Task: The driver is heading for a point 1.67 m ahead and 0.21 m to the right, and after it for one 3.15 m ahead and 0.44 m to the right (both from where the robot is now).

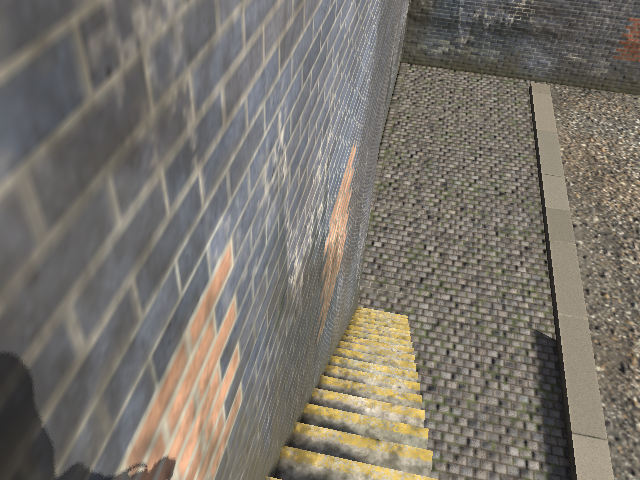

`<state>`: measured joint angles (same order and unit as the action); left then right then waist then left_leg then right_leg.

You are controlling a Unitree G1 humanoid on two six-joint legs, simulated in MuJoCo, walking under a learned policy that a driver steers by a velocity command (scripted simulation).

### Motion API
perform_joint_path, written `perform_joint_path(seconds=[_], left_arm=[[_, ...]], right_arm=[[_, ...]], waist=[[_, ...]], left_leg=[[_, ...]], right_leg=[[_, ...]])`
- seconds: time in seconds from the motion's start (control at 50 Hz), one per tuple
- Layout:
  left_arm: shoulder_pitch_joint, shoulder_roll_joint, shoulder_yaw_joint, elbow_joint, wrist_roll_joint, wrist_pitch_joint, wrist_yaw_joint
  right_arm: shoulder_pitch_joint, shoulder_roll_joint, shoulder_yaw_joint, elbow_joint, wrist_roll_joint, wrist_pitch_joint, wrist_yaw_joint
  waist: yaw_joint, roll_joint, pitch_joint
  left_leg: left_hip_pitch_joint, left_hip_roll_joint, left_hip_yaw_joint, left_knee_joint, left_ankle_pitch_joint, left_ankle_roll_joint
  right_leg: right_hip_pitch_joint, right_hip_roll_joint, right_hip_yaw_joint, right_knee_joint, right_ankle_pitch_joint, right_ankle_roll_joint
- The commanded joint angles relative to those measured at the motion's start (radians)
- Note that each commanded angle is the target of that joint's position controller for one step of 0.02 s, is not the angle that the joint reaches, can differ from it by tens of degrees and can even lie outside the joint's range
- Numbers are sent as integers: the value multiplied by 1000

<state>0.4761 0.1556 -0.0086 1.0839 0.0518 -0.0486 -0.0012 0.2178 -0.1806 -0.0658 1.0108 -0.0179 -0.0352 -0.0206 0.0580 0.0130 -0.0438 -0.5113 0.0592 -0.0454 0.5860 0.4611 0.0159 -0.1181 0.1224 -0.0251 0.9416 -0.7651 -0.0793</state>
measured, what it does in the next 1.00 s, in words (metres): goes down: left foot 0.20 m lower, then right foot 0.21 m lower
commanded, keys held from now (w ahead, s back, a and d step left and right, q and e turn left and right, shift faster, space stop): w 1.00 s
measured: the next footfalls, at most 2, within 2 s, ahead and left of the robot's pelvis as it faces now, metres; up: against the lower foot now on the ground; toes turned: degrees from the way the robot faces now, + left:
left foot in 0.10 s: +0.17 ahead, +0.11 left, -0.20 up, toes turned +2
right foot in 0.62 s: +0.35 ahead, -0.20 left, -0.41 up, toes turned -2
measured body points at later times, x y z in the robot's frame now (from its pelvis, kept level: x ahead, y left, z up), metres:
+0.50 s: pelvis +0.20 -0.03 -0.21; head +0.21 +0.02 +0.24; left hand +0.34 +0.19 -0.36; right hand +0.10 -0.27 -0.32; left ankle +0.13 +0.11 -0.86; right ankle +0.32 -0.24 -0.89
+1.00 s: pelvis +0.41 -0.11 -0.36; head +0.36 -0.11 +0.09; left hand +0.32 +0.12 -0.52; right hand +0.49 -0.36 -0.50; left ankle +0.60 +0.03 -1.02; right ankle +0.31 -0.20 -1.07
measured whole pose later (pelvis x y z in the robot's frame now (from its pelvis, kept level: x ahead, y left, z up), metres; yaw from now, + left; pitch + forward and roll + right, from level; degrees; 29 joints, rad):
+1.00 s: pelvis +0.41 -0.11 -0.36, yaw +0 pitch -3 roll -2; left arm 0.52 0.20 0.00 1.12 0.02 -0.12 -0.03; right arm 0.22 -0.20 -0.06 0.99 -0.02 0.05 -0.04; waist 0.04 0.03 -0.06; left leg -0.70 0.02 -0.09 0.88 0.39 0.01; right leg -0.08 0.07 -0.06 0.65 -0.51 -0.06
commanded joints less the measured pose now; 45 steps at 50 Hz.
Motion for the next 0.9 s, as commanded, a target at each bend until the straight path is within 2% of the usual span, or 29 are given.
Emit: perform_joint_path(seconds=[0.02,0.06,0.08,0.1,0.12,0.14,0.16,0.18,0.2,0.22,0.24,0.26,0.32,0.34,0.36,0.4,0.46,0.5,0.56,0.6,0.64,0.66,0.68,0.7,0.76,0.8,0.84,0.88,0.9], left_arm=[[-79,117,28,-28,23,-6,0],[-87,134,40,-23,44,40,5],[-24,135,45,-6,37,68,12],[-54,97,41,-20,15,77,-3],[100,31,37,-37,-11,87,-16],[170,32,42,-42,14,90,-7],[54,74,33,-83,42,98,0],[-75,68,26,-110,63,109,2],[-173,126,37,-127,61,115,2],[-205,147,43,-147,26,115,-2],[-253,154,44,-159,4,121,0],[-243,137,41,-149,-18,138,-6],[-182,5,-2,-123,2,154,-4],[-208,111,34,-156,13,159,-17],[-234,120,38,-178,10,156,-24],[-347,138,35,-229,39,155,-50],[-423,75,22,-274,19,132,-72],[-443,33,2,-270,-14,96,-75],[-346,67,24,-251,-51,52,-62],[-38,137,65,-126,-73,7,-78],[168,204,65,-65,-57,-15,-68],[228,324,101,-52,-12,-23,-78],[246,424,170,-29,-15,-19,-88],[165,298,139,-60,8,-16,-86],[27,85,51,-70,23,-28,-77],[-39,92,36,-72,-12,-59,-73],[-127,156,38,-70,-33,-71,-63],[-106,200,43,-44,-23,-75,-57],[-98,162,29,-34,-45,-84,-49]], right_arm=[[208,-119,-28,25,5,-23,-3],[389,-167,-46,68,16,-45,-23],[294,-173,-51,22,5,-42,-45],[399,-179,-55,43,0,-44,-37],[399,-225,-43,17,0,-33,-18],[464,-241,-41,21,37,-22,-5],[511,-207,-33,41,79,-44,4],[456,-257,-41,54,110,-45,-29],[443,-214,-17,40,102,-43,-42],[381,-198,4,5,46,-49,-61],[336,-167,18,5,23,-57,-79],[321,-140,32,-11,34,-56,-99],[260,-137,53,-15,74,-89,-99],[283,-133,32,17,104,-107,-120],[312,-114,37,19,115,-114,-128],[303,-104,33,15,97,-120,-124],[294,-94,32,-13,91,-119,-133],[315,-87,24,-18,56,-74,-119],[397,-155,-14,9,0,-13,-95],[418,-176,-26,33,-39,15,-95],[482,-73,-23,61,-9,17,-57],[475,-76,-13,-27,64,-28,-57],[424,-74,0,-49,98,-29,-77],[327,-126,-14,-16,79,-7,-90],[243,-126,-34,8,30,44,-64],[160,-48,-11,-45,13,76,-60],[140,-47,-8,-70,-10,104,-45],[201,-78,-20,-8,-9,141,-50],[129,-96,-24,-33,17,126,-39]], waist=[[-83,-63,137],[-154,-17,114],[-106,-10,136],[-113,-68,92],[-19,116,30],[2,239,66],[-47,230,104],[-74,283,142],[-97,166,191],[-66,111,240],[-60,109,276],[-42,57,276],[-6,251,140],[2,147,137],[-18,134,120],[-47,94,136],[-77,28,133],[-146,45,174],[-225,158,168],[-99,49,79],[-57,-197,-30],[-29,-293,-130],[40,-306,-247],[52,-208,-106],[-23,-112,123],[-72,-125,177],[-143,-100,171],[-157,-148,131],[-133,-109,193]], left_leg=[[209,-6,21,-60,55,12],[320,36,23,-266,-26,24],[346,45,29,-496,-226,-6],[504,130,-29,-350,-4,6],[725,238,-97,14,194,39],[700,349,-281,75,183,135],[688,388,-416,-45,-108,193],[524,472,-638,-201,-549,323],[408,440,-625,-279,-728,306],[258,390,-499,-248,-788,259],[150,348,-376,-217,-660,199],[38,295,-252,-239,-598,157],[-83,212,-70,-144,-288,128],[20,162,-58,50,-523,101],[75,153,-71,51,-641,88],[52,153,-128,152,-931,124],[-55,166,-125,245,-1059,124],[-80,131,-21,311,-976,124],[-11,151,-28,448,-797,178],[10,64,-6,797,-882,177],[-496,-79,84,1531,-1505,94],[-676,-59,65,1678,-1381,80],[-742,-40,27,1701,-1159,84],[-726,-4,16,1625,-988,75],[-628,-12,-58,1270,-739,18],[-600,-55,-58,1117,-610,-32],[-280,-46,-17,780,-383,-46],[-213,-53,-25,766,-314,-34],[-330,-34,-91,535,-180,-28]], right_leg=[[-196,-170,229,19,545,-150],[-99,-140,209,315,763,-139],[-103,-65,145,521,603,-120],[-201,10,142,726,399,-100],[-497,58,71,953,-202,-80],[-711,26,56,1073,-193,-43],[-865,5,91,1007,-92,-19],[-878,-41,118,971,28,16],[-867,-55,124,927,57,31],[-767,-87,192,637,310,43],[-709,-100,248,502,476,62],[-578,-90,229,334,590,86],[-212,-60,84,187,835,77],[-375,-99,219,74,1151,65],[-427,-90,210,3,1193,60],[-496,-110,203,-15,1298,95],[-405,-104,172,-105,1328,132],[-275,-122,70,-386,1231,124],[-140,-130,-6,-578,897,74],[94,-182,54,-807,930,42],[493,-315,121,-334,1667,99],[648,-476,206,-122,2062,40],[588,-594,427,-339,1271,-145],[398,-541,426,-469,796,-198],[11,-417,320,-438,776,-150],[-157,-421,324,-496,785,-128],[-364,-360,240,-618,752,-85],[-301,-347,252,-601,752,-126],[-193,-303,215,-584,664,-106]])
Over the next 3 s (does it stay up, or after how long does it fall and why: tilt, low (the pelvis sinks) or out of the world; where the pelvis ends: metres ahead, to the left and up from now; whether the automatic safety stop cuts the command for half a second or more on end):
stays up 1.18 -0.23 -1.15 its command is cut before an obstacle from the start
